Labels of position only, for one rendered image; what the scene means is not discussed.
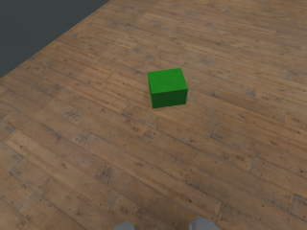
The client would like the carton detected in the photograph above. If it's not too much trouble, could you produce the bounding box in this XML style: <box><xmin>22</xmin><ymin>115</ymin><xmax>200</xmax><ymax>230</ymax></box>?
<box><xmin>148</xmin><ymin>68</ymin><xmax>188</xmax><ymax>108</ymax></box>

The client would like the right robot thigh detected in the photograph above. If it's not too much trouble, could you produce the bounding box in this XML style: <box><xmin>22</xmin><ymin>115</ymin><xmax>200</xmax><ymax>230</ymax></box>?
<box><xmin>188</xmin><ymin>218</ymin><xmax>219</xmax><ymax>230</ymax></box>

